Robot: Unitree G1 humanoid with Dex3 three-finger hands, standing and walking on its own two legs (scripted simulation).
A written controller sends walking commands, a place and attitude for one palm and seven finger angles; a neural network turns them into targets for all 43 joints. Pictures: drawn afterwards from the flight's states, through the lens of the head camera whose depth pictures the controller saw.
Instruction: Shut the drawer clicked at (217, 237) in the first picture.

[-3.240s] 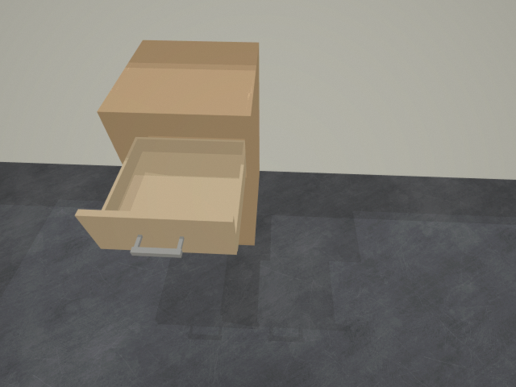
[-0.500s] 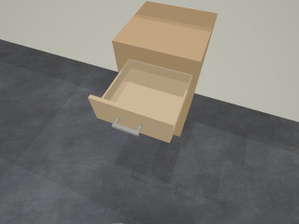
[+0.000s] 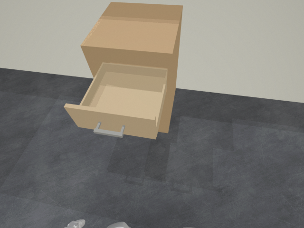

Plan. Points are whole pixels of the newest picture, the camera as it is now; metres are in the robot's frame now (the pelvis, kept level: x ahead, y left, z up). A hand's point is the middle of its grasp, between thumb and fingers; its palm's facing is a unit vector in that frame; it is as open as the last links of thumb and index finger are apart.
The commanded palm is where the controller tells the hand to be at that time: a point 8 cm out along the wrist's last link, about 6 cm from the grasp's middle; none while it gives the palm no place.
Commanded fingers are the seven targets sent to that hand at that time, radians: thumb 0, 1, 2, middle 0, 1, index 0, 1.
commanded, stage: turn to face it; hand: left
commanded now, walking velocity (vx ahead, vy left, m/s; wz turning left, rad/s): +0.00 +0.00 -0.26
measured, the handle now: (109, 129) +0.49 +0.24 -0.21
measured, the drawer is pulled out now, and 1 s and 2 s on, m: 0.30 0.30 0.30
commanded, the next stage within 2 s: take the last steps up to it in 0.06 s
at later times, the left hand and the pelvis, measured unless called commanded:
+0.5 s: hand out of the picture +0.06 +0.17 -0.15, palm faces -0.06 -0.97 -0.22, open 7.3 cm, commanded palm none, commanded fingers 0.00 0.90 0.90 -0.20 -0.30 -0.20 -0.30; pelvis +0.01 -0.01 +0.02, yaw -4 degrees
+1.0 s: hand (101, 201) +0.19 +0.18 -0.14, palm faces -0.10 -0.96 -0.25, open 7.4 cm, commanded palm none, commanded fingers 0.00 0.90 0.90 -0.20 -0.30 -0.20 -0.30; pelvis +0.08 +0.00 +0.02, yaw -7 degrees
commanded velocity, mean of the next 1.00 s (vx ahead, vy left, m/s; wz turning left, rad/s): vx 0.18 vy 0.06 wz -0.03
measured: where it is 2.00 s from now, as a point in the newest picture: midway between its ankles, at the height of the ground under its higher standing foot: outside the picture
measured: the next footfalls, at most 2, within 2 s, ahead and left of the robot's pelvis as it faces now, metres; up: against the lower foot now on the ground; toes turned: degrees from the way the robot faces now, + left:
left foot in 0.22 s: +0.02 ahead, +0.13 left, +0.00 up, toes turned -3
left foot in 0.74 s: +0.10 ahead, +0.16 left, +0.00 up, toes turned -3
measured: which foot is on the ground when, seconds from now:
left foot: up 0.00-0.20, down 0.22-0.40, up 0.42-0.72, down 0.74-1.00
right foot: down 0.00-0.74, up 0.76-1.00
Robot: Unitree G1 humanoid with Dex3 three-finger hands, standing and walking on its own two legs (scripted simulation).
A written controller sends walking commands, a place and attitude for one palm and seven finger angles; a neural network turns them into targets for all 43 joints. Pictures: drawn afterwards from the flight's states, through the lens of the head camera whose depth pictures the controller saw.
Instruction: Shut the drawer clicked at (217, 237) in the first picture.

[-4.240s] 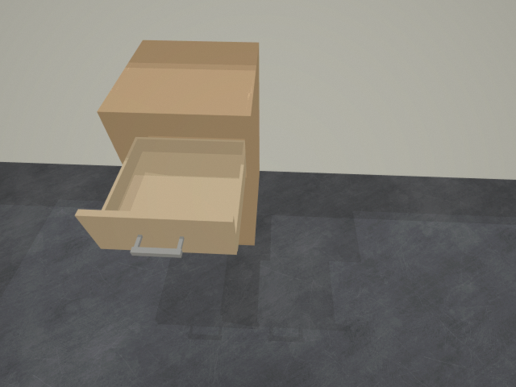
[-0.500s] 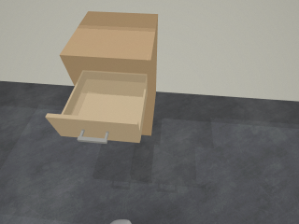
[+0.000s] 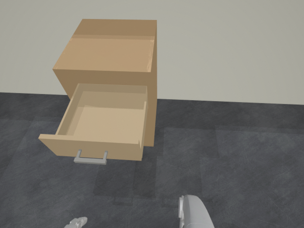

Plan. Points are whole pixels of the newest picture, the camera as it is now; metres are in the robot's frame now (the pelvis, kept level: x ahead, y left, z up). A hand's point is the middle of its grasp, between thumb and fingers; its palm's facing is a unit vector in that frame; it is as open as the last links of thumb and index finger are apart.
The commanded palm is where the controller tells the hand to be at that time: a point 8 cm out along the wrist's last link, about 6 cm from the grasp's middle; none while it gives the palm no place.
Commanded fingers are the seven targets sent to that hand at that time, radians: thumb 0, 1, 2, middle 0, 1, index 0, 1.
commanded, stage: take the last steps up to it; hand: left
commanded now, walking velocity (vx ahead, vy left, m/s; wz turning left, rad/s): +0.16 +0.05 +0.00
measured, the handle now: (91, 156) +0.38 +0.29 -0.23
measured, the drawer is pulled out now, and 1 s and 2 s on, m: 0.30 0.30 0.30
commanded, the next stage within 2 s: come to a stop and stand still in 0.02 s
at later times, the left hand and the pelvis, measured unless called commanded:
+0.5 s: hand (137, 207) +0.20 +0.08 -0.21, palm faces +0.02 -0.97 -0.25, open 7.4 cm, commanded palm none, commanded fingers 0.00 0.90 0.90 -0.20 -0.30 -0.20 -0.30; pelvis +0.10 -0.11 -0.05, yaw +2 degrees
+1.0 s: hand out of the picture +0.12 +0.09 -0.16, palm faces +0.07 -0.95 -0.30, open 7.4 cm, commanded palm none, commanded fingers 0.00 0.90 0.90 -0.20 -0.30 -0.20 -0.30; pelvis +0.10 -0.11 -0.01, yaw +2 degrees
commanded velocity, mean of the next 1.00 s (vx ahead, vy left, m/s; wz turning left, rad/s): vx -0.10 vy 0.10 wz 0.00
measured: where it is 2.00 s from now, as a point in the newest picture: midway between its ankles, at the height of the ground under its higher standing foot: outside the picture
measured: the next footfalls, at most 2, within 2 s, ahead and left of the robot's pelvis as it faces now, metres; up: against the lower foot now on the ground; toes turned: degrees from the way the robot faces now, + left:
right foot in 0.22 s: +0.24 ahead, -0.30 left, +0.00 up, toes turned +12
left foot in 0.34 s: +0.07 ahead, +0.09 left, +0.00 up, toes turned +3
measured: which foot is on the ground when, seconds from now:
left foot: down 0.00-0.18, up 0.20-0.32, down 0.34-0.84, up 0.86-1.00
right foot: up 0.00-0.20, down 0.22-0.68, up 0.70-0.82, down 0.84-1.00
